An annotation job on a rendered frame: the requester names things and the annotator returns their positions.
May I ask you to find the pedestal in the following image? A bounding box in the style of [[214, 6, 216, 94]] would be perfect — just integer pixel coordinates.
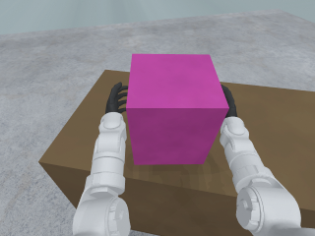
[[38, 69, 315, 236]]

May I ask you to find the robot left upper arm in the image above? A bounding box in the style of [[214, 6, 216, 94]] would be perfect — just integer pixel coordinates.
[[65, 196, 131, 236]]

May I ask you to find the left robot forearm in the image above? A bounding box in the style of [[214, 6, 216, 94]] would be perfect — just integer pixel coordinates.
[[72, 112, 127, 234]]

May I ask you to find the carton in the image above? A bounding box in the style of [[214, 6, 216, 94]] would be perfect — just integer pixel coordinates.
[[126, 53, 229, 165]]

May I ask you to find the left robot hand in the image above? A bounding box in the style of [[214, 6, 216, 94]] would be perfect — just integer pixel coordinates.
[[105, 82, 128, 114]]

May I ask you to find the right robot hand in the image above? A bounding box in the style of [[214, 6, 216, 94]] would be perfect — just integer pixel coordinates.
[[221, 85, 238, 118]]

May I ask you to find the robot right upper arm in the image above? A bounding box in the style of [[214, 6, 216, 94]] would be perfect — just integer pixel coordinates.
[[236, 185, 315, 236]]

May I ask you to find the right robot forearm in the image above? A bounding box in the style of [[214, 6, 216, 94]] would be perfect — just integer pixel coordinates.
[[220, 116, 301, 224]]

